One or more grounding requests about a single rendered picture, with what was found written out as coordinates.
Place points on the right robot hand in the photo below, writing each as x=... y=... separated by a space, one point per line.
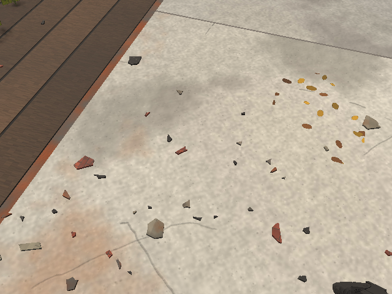
x=357 y=288

